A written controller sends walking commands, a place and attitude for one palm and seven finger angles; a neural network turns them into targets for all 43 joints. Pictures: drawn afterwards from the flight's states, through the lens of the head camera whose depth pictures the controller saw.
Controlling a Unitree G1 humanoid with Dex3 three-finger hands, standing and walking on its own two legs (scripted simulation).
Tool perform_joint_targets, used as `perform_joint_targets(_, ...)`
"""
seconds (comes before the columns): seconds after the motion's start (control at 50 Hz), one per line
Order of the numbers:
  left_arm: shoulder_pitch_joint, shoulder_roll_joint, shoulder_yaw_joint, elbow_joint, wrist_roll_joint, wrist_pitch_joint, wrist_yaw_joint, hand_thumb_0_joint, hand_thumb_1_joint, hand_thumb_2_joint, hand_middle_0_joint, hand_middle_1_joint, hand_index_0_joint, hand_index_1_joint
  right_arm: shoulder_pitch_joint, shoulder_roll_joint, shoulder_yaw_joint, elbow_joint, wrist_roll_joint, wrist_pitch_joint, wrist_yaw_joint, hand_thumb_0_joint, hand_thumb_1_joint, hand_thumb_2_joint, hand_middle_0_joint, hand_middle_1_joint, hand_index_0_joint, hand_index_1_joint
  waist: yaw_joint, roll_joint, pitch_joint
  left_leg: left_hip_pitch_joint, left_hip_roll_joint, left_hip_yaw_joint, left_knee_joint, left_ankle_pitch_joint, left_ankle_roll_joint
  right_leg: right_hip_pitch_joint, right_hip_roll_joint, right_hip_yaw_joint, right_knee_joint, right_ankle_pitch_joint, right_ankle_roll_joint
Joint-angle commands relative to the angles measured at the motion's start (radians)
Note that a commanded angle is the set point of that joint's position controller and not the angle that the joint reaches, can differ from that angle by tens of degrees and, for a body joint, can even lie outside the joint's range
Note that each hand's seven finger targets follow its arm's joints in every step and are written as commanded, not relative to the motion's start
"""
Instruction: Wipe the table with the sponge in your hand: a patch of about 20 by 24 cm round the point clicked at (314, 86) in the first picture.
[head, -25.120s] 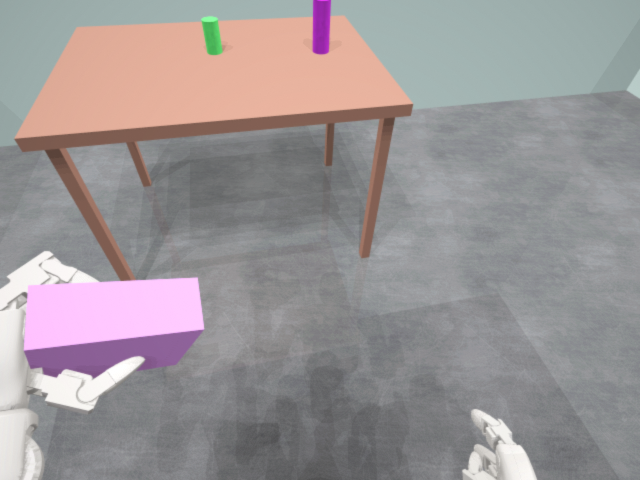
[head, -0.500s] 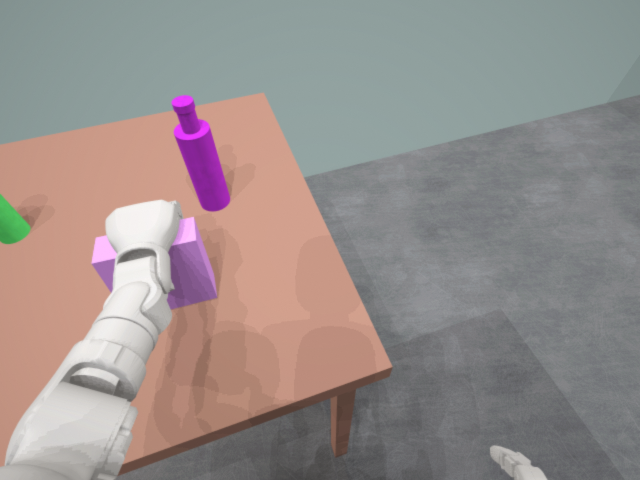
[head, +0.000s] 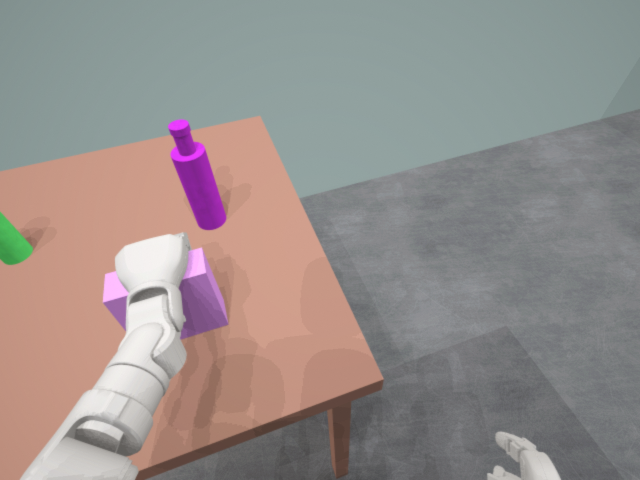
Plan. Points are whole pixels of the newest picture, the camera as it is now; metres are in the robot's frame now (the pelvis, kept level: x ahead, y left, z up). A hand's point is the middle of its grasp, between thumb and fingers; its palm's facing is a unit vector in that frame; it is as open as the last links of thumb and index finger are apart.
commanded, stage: wipe back along the middle lane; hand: left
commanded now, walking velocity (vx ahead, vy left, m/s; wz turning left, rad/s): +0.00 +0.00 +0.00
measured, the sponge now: (176, 309) +0.35 +0.25 -0.02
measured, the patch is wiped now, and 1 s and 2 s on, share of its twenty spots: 0.75 0.95 0.95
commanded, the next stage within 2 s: slide across to the third lane in 1.22 s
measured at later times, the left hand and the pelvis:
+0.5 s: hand (172, 310) +0.32 +0.23 +0.03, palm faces -0.02 -0.03 -1.00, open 9.6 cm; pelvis -0.01 +0.00 +0.00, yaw +0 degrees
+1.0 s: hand (173, 349) +0.27 +0.21 +0.04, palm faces +0.02 -0.07 -1.00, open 9.6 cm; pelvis -0.01 +0.00 +0.00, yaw -1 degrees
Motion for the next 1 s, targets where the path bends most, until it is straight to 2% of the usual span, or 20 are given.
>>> perform_joint_targets(0.0,-0.182,0.103,0.02,-0.058,-0.002,0.013,-0.044,0.0,0.1,1.3,-1.2,-1.6,-1.2,-1.6,-0.134,-0.115,-0.025,-0.142,0.006,-0.042,-0.014,0.0,-0.9,-0.9,0.2,0.3,0.2,0.3,0.001,-0.119,-0.169,0.113,-0.025,-0.004,-0.018,0.271,0.036,0.056,-0.006,0.016,-0.051,0.381,-0.03)
perform_joint_targets(0.08,-0.165,0.048,-0.022,-0.09,0.01,-0.003,-0.045,0.0,0.1,1.3,-1.2,-1.6,-1.2,-1.6,-0.139,-0.107,-0.03,-0.16,0.002,-0.045,-0.008,0.0,-0.9,-0.9,0.2,0.3,0.2,0.3,0.007,-0.098,-0.204,0.14,-0.023,-0.009,-0.005,0.287,0.035,0.043,-0.001,0.012,-0.037,0.365,-0.038)
perform_joint_targets(0.16,-0.119,0.003,-0.041,-0.129,-0.005,-0.003,-0.038,0.0,0.1,1.3,-1.2,-1.6,-1.2,-1.6,-0.157,-0.102,-0.028,-0.174,0.002,-0.043,0.001,0.0,-0.9,-0.9,0.2,0.3,0.2,0.3,0.008,-0.134,-0.206,0.131,-0.019,-0.015,-0.003,0.3,0.032,0.053,-0.001,0.011,-0.03,0.394,-0.036)
perform_joint_targets(0.24,-0.094,0.032,-0.018,-0.135,-0.009,0.023,-0.026,0.0,0.1,1.3,-1.2,-1.6,-1.2,-1.6,-0.177,-0.104,-0.023,-0.169,0.001,-0.041,-0.002,0.0,-0.9,-0.9,0.2,0.3,0.2,0.3,0.017,-0.141,-0.174,0.121,-0.022,-0.011,-0.009,0.264,0.033,0.05,-0.001,0.015,-0.039,0.367,-0.035)
perform_joint_targets(0.26,-0.096,0.001,-0.042,-0.161,-0.018,0.028,-0.03,0.0,0.1,1.3,-1.2,-1.6,-1.2,-1.6,-0.183,-0.099,-0.021,-0.181,0.005,-0.041,-0.001,0.0,-0.9,-0.9,0.2,0.3,0.2,0.3,0.015,-0.131,-0.18,0.122,-0.021,-0.015,-0.017,0.264,0.031,0.059,-0.001,0.009,-0.035,0.353,-0.034)
perform_joint_targets(0.32,-0.023,0.039,-0.006,-0.169,-0.018,0.041,-0.028,0.0,0.1,1.3,-1.2,-1.6,-1.2,-1.6,-0.194,-0.102,-0.017,-0.18,0.003,-0.043,-0.001,0.0,-0.9,-0.9,0.2,0.3,0.2,0.3,0.033,-0.14,-0.178,0.12,-0.025,-0.016,-0.012,0.269,0.031,0.073,-0.001,0.015,-0.034,0.368,-0.035)
perform_joint_targets(0.36,-0.004,-0.004,-0.035,-0.214,-0.023,0.044,-0.032,0.0,0.1,1.3,-1.2,-1.6,-1.2,-1.6,-0.201,-0.097,-0.02,-0.188,0.003,-0.045,0.006,0.0,-0.9,-0.9,0.2,0.3,0.2,0.3,0.029,-0.135,-0.198,0.132,-0.022,-0.014,-0.009,0.299,0.031,0.088,-0.001,0.012,-0.023,0.403,-0.035)
perform_joint_targets(0.44,0.089,0.006,-0.026,-0.259,-0.029,0.056,-0.031,0.0,0.1,1.3,-1.2,-1.6,-1.2,-1.6,-0.219,-0.098,-0.015,-0.196,0.003,-0.05,0.012,0.0,-0.9,-0.9,0.2,0.3,0.2,0.3,0.042,-0.156,-0.17,0.12,-0.024,-0.014,-0.009,0.289,0.031,0.092,0.0,0.022,-0.026,0.413,-0.034)
perform_joint_targets(0.48,0.117,-0.023,-0.052,-0.309,-0.039,0.062,-0.033,0.0,0.1,1.3,-1.2,-1.6,-1.2,-1.6,-0.234,-0.094,-0.015,-0.209,0.004,-0.051,0.018,0.0,-0.9,-0.9,0.2,0.3,0.2,0.3,0.044,-0.147,-0.162,0.127,-0.022,-0.015,-0.014,0.287,0.031,0.093,0.001,0.016,-0.025,0.395,-0.034)
perform_joint_targets(0.54,0.167,0.004,-0.026,-0.328,-0.042,0.077,-0.029,0.0,0.1,1.3,-1.2,-1.6,-1.2,-1.6,-0.246,-0.093,-0.013,-0.207,0.005,-0.053,0.02,0.0,-0.9,-0.9,0.2,0.3,0.2,0.3,0.053,-0.151,-0.143,0.122,-0.023,-0.014,-0.016,0.276,0.031,0.094,0.001,0.024,-0.03,0.393,-0.034)
perform_joint_targets(0.62,0.209,-0.014,-0.046,-0.37,-0.04,0.093,-0.031,0.0,0.1,1.3,-1.2,-1.6,-1.2,-1.6,-0.267,-0.088,-0.01,-0.216,0.008,-0.056,0.024,0.0,-0.9,-0.9,0.2,0.3,0.2,0.3,0.057,-0.152,-0.127,0.125,-0.024,-0.013,-0.023,0.263,0.031,0.093,0.001,0.025,-0.034,0.37,-0.033)
perform_joint_targets(0.66,0.169,-0.008,-0.052,-0.385,-0.029,0.099,-0.035,0.0,0.1,1.3,-1.2,-1.6,-1.2,-1.6,-0.271,-0.092,-0.011,-0.212,0.008,-0.053,0.024,0.0,-0.9,-0.9,0.2,0.3,0.2,0.3,0.048,-0.145,-0.125,0.128,-0.022,-0.017,-0.028,0.248,0.028,0.081,0.004,0.029,-0.032,0.333,-0.036)
perform_joint_targets(0.68,0.198,-0.033,-0.074,-0.403,-0.033,0.099,-0.036,0.0,0.1,1.3,-1.2,-1.6,-1.2,-1.6,-0.276,-0.086,-0.01,-0.221,0.008,-0.056,0.026,0.0,-0.9,-0.9,0.2,0.3,0.2,0.3,0.053,-0.125,-0.123,0.134,-0.023,-0.016,-0.027,0.25,0.03,0.082,0.005,0.026,-0.03,0.331,-0.037)
perform_joint_targets(0.72,0.245,-0.01,-0.049,-0.409,-0.035,0.098,-0.036,0.0,0.1,1.3,-1.2,-1.6,-1.2,-1.6,-0.282,-0.085,-0.01,-0.22,0.007,-0.059,0.028,0.0,-0.9,-0.9,0.2,0.3,0.2,0.3,0.063,-0.133,-0.13,0.138,-0.025,-0.013,-0.02,0.261,0.031,0.094,0.004,0.031,-0.029,0.356,-0.037)
perform_joint_targets(0.8,0.269,-0.055,-0.102,-0.452,-0.031,0.096,-0.042,0.0,0.1,1.3,-1.2,-1.6,-1.2,-1.6,-0.299,-0.079,-0.008,-0.228,0.007,-0.057,0.039,0.0,-0.9,-0.9,0.2,0.3,0.2,0.3,0.056,-0.135,-0.115,0.138,-0.024,-0.019,-0.02,0.26,0.03,0.082,0.005,0.031,-0.025,0.353,-0.039)
perform_joint_targets(0.86,0.337,-0.019,-0.058,-0.478,-0.033,0.09,-0.039,0.0,0.1,1.3,-1.2,-1.6,-1.2,-1.6,-0.303,-0.082,-0.013,-0.229,0.006,-0.059,0.044,0.0,-0.9,-0.9,0.2,0.3,0.2,0.3,0.068,-0.153,-0.128,0.137,-0.025,-0.018,-0.016,0.271,0.029,0.107,0.007,0.044,-0.023,0.381,-0.039)
perform_joint_targets(0.88,0.348,-0.045,-0.088,-0.497,-0.033,0.09,-0.041,0.0,0.1,1.3,-1.2,-1.6,-1.2,-1.6,-0.311,-0.076,-0.008,-0.236,0.006,-0.059,0.046,0.0,-0.9,-0.9,0.2,0.3,0.2,0.3,0.065,-0.154,-0.121,0.136,-0.025,-0.015,-0.016,0.268,0.03,0.106,0.005,0.04,-0.019,0.382,-0.037)
perform_joint_targets(0.94,0.364,-0.053,-0.102,-0.522,-0.03,0.095,-0.039,0.0,0.1,1.3,-1.2,-1.6,-1.2,-1.6,-0.323,-0.071,-0.007,-0.237,0.006,-0.06,0.049,0.0,-0.9,-0.9,0.2,0.3,0.2,0.3,0.067,-0.151,-0.097,0.135,-0.027,-0.016,-0.017,0.25,0.031,0.093,0.006,0.044,-0.028,0.354,-0.036)
perform_joint_targets(0.96,0.372,-0.025,-0.075,-0.53,-0.027,0.096,-0.038,0.0,0.1,1.3,-1.2,-1.6,-1.2,-1.6,-0.323,-0.077,-0.01,-0.234,0.005,-0.06,0.05,0.0,-0.9,-0.9,0.2,0.3,0.2,0.3,0.07,-0.149,-0.102,0.136,-0.026,-0.021,-0.02,0.242,0.029,0.094,0.01,0.054,-0.031,0.344,-0.04)
perform_joint_targets(0.98,0.387,-0.04,-0.09,-0.536,-0.026,0.097,-0.037,0.0,0.1,1.3,-1.2,-1.6,-1.2,-1.6,-0.33,-0.071,-0.007,-0.237,0.007,-0.061,0.052,0.0,-0.9,-0.9,0.2,0.3,0.2,0.3,0.069,-0.142,-0.09,0.138,-0.026,-0.015,-0.018,0.247,0.031,0.094,0.007,0.052,-0.027,0.352,-0.038)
